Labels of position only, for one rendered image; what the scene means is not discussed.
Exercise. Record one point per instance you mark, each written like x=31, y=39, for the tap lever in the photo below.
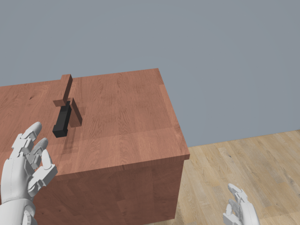
x=60, y=129

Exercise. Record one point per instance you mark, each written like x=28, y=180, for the left robot hand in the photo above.
x=19, y=169

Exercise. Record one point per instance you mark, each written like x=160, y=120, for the right robot hand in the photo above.
x=245, y=213

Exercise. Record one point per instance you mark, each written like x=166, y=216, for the counter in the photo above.
x=122, y=159

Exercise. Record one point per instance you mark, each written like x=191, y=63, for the left robot forearm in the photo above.
x=18, y=212

